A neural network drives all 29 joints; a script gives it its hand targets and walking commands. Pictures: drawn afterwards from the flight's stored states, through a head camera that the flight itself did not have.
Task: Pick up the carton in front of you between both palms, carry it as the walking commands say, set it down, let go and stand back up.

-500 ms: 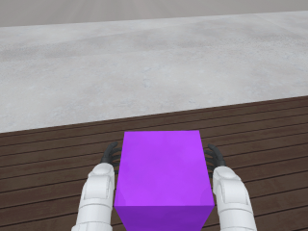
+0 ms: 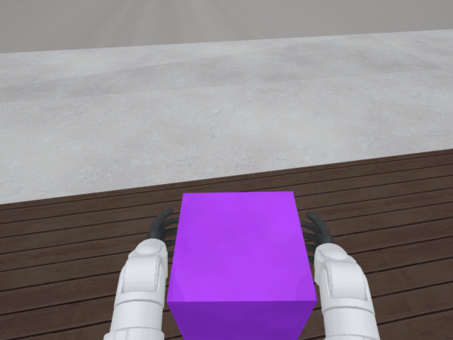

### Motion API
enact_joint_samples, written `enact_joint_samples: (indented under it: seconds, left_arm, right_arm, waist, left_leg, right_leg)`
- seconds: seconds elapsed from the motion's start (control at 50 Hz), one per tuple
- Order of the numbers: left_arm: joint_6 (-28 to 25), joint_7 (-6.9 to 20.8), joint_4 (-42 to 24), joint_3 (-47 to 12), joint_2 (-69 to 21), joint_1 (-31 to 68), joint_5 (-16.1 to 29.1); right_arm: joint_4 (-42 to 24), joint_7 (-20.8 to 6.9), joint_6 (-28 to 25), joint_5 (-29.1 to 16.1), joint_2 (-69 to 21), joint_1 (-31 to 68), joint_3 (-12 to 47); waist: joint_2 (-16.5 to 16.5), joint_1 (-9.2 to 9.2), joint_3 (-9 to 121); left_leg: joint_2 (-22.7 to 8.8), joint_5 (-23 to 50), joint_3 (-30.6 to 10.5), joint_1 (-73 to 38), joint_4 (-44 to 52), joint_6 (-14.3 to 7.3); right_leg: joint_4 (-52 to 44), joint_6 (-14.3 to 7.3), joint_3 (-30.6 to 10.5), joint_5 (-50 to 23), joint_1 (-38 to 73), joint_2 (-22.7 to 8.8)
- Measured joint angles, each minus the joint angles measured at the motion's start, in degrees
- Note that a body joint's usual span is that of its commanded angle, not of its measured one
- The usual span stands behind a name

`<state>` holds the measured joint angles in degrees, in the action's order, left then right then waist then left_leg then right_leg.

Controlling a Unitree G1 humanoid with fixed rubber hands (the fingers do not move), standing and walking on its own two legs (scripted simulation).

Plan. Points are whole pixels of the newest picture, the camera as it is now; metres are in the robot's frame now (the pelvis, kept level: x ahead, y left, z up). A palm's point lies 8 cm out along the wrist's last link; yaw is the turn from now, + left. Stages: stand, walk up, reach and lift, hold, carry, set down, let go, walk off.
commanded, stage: hold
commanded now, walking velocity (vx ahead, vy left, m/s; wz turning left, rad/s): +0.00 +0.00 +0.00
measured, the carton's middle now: (239, 272) +0.29 +0.00 -0.03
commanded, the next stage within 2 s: carry in 0.54 s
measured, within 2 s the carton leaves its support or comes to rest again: neither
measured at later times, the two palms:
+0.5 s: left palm (157, 244) +0.29 +0.15 +0.05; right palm (323, 248) +0.29 -0.15 +0.05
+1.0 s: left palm (164, 188) +0.41 +0.15 +0.08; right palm (310, 192) +0.40 -0.15 +0.08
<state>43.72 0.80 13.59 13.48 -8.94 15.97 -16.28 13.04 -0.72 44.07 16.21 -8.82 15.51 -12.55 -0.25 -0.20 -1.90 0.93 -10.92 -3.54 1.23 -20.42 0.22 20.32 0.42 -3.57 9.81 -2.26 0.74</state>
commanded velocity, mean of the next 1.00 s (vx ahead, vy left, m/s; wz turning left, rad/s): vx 0.25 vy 0.00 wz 0.00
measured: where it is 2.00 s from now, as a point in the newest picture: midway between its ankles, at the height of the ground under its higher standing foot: (222, 272)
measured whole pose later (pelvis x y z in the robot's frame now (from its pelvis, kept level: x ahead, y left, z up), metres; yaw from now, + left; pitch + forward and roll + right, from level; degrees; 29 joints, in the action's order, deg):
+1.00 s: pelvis +0.13 +0.00 -0.01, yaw +1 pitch +5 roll -2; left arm 64.2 -3.7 -15.2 7.3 -8.1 10.3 -6.5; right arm -17.4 5.3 64.9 6.3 -7.5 8.6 -6.3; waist -2.0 -0.9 8.5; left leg -3.4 -23.0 1.7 7.5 -26.2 0.8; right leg 24.5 -1.1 11.6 10.6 -21.3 -0.2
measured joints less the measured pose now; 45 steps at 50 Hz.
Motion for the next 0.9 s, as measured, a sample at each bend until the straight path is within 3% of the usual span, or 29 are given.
enact_joint_samples:
  seconds: [0.26,0.52,0.58,0.62,0.66,0.72,0.76,0.82,0.9]
  left_arm:
    - [-0.91,0.46,1.48,2.29,-0.64,2.38,-0.91]
    - [-0.34,0.47,-0.24,0.4,-0.15,0.56,-0.63]
    - [0.39,0.02,-0.97,-0.37,0.04,-0.12,0.1]
    - [1.09,-0.43,-2.17,-1.42,0.26,-1.07,0.91]
    - [2.13,-0.93,-4.35,-2.51,0.35,-1.44,1.75]
    - [4.47,-1.94,-9.14,-4.09,0.61,-2.63,3.18]
    - [7.05,-2.42,-12.99,-4.42,1.15,-4.08,4.61]
    - [11.5,-3.33,-17.04,-5.1,2.88,-5.27,7.38]
    - [16.62,-4.08,-21.52,-5.97,3.53,-4.67,10.02]
  right_arm:
    - [1.4,-0.26,-0.77,0.75,-0.63,2.39,-2.09]
    - [-0.27,-0.09,-0.28,0.2,-0.14,0.5,-0.2]
    - [-0.99,0.27,0.25,-0.58,0.09,-0.36,0.34]
    - [-2.34,0.66,0.86,-1.61,0.36,-1.52,1.02]
    - [-4.77,1.03,1.69,-2.77,0.56,-2.29,1.38]
    - [-8.83,1.89,3.64,-4.87,0.78,-3.08,2.26]
    - [-11.18,2.52,5.97,-6.05,0.69,-3.29,3.42]
    - [-14.4,4.12,10.35,-7.04,0.79,-3.65,5.94]
    - [-21.8,5.79,16.14,-8.33,1.05,-5.17,6.96]
  waist:
    - [-0.04,0.11,-0.56]
    - [-0.01,0.12,-0.31]
    - [0.07,0.03,2.94]
    - [0.13,-0.17,5.27]
    - [0.48,-0.6,6.89]
    - [1.47,-0.61,8.54]
    - [1.72,-0.2,9.95]
    - [0.27,0.24,11.14]
    - [-1.29,0.18,10.83]
  left_leg:
    - [-0.04,-0.16,-0.15,0.91,-1.12,0.13]
    - [-0.2,-0.08,-0.23,-0.12,0.29,0.18]
    - [-0.18,-2.65,-0.37,4.56,-3.64,0.31]
    - [-0.53,-8.79,-0.04,7.71,-7.12,0.37]
    - [-1.35,-11.33,1.74,10.7,-9.75,0.39]
    - [-1.31,-7.5,4.47,11.89,-8.91,-0.03]
    - [-0.95,-5.16,5.5,11.63,-7.73,-0.85]
    - [-1.94,-6.19,6.45,10.42,-5.26,-1.36]
    - [-3.42,-5.47,5.98,7.39,0.11,-0.67]
  right_leg:
    - [1.19,-0.07,0.12,0.22,-0.92,0.12]
    - [-0.34,-0.15,0.16,0.07,0.18,0.2]
    - [2.87,-0.08,0.54,2.19,-4.07,0.28]
    - [4.77,-0.25,1.07,6.43,-6.41,0.26]
    - [5.13,-0.53,1.83,6.13,-8.11,-0.15]
    - [7.37,-0.26,1.98,5.11,-10.32,-1.43]
    - [11.84,-0.51,2.5,10.48,-12.53,-2.32]
    - [19.78,-0.57,6.51,15.66,-17.71,-2.59]
    - [17.13,-0.37,10.26,12.63,-21.94,-1.74]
